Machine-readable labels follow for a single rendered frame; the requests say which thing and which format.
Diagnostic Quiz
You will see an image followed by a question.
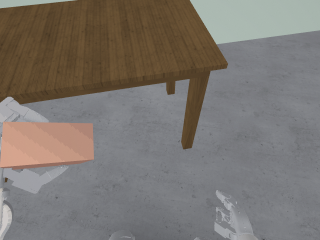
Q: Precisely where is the robot left forearm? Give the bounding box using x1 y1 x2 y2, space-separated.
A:
0 187 14 240

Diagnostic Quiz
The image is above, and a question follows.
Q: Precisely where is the sponge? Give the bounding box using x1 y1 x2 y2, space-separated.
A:
0 121 94 170

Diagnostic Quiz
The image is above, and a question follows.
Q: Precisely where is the table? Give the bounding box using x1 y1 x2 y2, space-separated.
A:
0 0 228 183

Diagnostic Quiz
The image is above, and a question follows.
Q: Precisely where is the robot right hand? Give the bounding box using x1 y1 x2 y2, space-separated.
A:
214 190 254 240

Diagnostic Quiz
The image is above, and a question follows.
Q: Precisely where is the robot left hand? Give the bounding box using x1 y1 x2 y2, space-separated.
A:
0 96 69 194

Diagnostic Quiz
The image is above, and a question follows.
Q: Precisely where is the left robot thigh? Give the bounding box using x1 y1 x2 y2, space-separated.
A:
109 230 135 240

